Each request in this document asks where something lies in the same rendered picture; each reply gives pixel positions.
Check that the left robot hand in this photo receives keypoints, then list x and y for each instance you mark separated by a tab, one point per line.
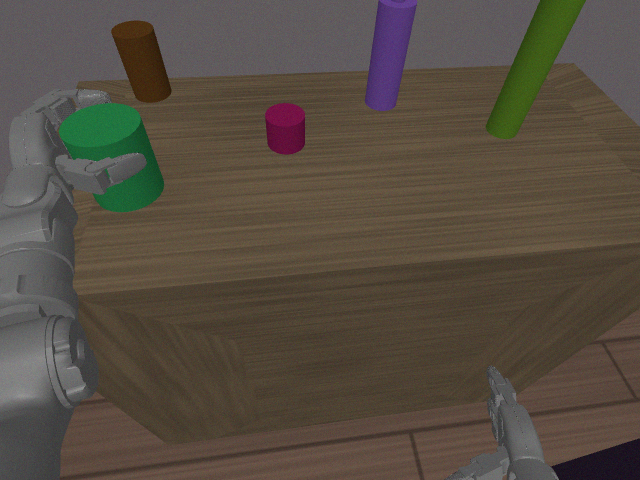
34	140

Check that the left robot arm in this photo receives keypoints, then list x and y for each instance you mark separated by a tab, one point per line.
46	364

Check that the right robot hand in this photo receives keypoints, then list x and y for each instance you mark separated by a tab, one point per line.
512	428

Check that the right robot arm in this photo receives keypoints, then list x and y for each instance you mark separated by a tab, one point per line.
530	469

